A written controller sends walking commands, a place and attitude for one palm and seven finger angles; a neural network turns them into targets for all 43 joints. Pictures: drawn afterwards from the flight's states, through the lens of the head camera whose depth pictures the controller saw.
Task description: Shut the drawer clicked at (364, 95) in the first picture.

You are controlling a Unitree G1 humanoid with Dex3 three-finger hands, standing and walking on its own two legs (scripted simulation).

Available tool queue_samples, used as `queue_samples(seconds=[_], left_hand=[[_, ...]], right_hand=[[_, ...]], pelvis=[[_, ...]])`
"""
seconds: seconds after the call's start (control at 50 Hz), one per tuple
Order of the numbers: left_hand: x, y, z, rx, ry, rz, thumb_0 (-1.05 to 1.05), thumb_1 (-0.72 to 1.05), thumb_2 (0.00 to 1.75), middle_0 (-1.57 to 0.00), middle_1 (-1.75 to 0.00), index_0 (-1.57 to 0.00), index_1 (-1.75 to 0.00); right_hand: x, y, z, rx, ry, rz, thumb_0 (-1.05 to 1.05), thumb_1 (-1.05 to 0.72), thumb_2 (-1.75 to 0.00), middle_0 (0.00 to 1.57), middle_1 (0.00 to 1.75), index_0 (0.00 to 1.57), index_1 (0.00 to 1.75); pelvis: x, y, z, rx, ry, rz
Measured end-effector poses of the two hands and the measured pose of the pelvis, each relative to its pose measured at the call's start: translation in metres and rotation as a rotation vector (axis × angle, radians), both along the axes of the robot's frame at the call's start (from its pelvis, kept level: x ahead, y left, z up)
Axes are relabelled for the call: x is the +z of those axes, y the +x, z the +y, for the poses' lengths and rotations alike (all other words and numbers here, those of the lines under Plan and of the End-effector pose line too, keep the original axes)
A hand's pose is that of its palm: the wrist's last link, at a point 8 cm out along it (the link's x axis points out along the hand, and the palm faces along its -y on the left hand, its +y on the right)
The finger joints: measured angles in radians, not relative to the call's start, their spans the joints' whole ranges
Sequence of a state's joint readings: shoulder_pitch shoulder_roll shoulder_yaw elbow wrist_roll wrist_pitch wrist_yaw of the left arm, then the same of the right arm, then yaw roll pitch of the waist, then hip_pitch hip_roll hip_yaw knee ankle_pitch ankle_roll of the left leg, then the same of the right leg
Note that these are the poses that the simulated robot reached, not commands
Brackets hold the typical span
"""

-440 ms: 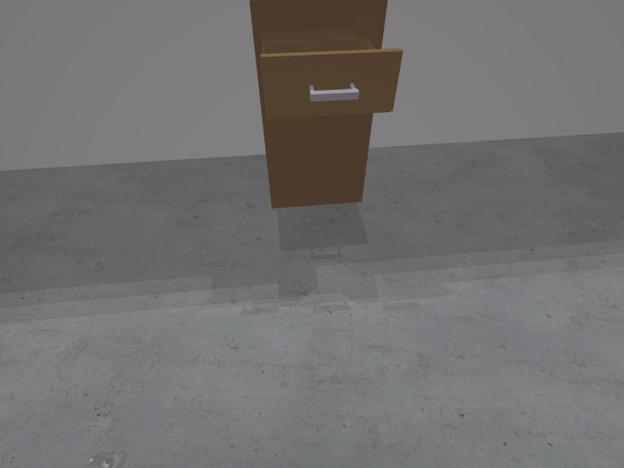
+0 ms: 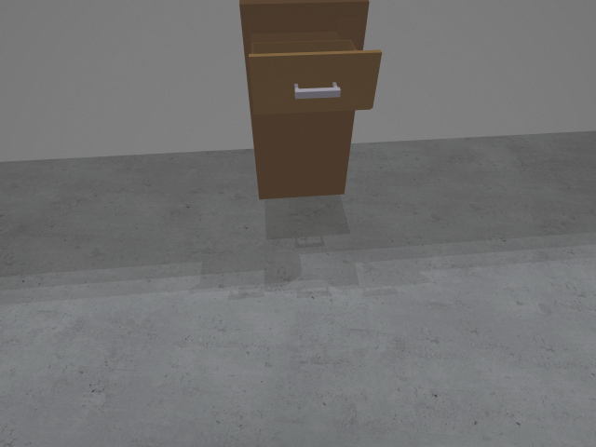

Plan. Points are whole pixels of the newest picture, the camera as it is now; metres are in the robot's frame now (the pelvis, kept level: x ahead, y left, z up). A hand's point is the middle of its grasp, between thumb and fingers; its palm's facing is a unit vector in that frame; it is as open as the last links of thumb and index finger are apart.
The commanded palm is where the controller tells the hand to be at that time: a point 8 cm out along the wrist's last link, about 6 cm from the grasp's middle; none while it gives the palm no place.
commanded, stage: stand and wait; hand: left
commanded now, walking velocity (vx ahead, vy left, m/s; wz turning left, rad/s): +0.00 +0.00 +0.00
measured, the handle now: (316, 89) +1.08 +0.01 -0.03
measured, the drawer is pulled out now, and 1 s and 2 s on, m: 0.30 0.30 0.30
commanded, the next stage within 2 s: look at it before walking up in 0.38 s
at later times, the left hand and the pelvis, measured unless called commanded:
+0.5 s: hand out of the picture +0.07 +0.24 -0.15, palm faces -0.03 -0.94 -0.34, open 7.3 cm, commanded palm none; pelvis -0.01 +0.00 +0.00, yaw +0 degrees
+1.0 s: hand out of the picture +0.07 +0.25 -0.15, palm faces -0.03 -0.94 -0.33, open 7.3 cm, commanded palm none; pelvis +0.00 +0.00 +0.00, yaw -1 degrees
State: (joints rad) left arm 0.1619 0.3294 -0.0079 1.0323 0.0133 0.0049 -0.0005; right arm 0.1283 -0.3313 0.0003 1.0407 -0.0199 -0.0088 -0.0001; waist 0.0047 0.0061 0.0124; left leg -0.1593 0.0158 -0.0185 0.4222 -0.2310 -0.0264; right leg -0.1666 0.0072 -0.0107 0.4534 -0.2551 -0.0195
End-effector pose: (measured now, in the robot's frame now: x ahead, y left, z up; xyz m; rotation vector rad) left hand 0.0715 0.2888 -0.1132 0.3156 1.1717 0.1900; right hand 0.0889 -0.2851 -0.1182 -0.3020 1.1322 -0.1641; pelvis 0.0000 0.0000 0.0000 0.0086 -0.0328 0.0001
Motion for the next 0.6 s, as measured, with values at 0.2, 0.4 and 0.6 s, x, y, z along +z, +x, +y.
queue_samples(seconds=[0.2,0.4,0.6], left_hand=[[-0.003,-0.021,0.002,0.016,0.004,0.059,0.01,0.91,0.9,-0.21,-0.3,-0.2,-0.3],[-0.002,-0.016,0.001,0.008,0.0,0.043,0.01,0.91,0.9,-0.2,-0.3,-0.2,-0.3],[-0.001,-0.007,0.0,-0.003,-0.007,0.024,0.0,0.91,0.9,-0.2,-0.3,-0.2,-0.3]], right_hand=[[-0.004,-0.036,-0.008,-0.03,-0.009,0.092,0.01,-0.91,-0.9,0.21,0.3,0.2,0.3],[-0.005,-0.043,-0.004,-0.04,-0.002,0.097,0.01,-0.91,-0.9,0.21,0.3,0.2,0.3],[-0.003,-0.035,0.0,-0.037,0.004,0.075,0.01,-0.91,-0.9,0.21,0.3,0.2,0.3]], pelvis=[[0.002,-0.006,-0.002,-0.001,-0.003,0.001],[0.002,-0.008,-0.001,-0.005,-0.003,0.0],[0.003,-0.007,0.001,-0.008,-0.004,0.004]])
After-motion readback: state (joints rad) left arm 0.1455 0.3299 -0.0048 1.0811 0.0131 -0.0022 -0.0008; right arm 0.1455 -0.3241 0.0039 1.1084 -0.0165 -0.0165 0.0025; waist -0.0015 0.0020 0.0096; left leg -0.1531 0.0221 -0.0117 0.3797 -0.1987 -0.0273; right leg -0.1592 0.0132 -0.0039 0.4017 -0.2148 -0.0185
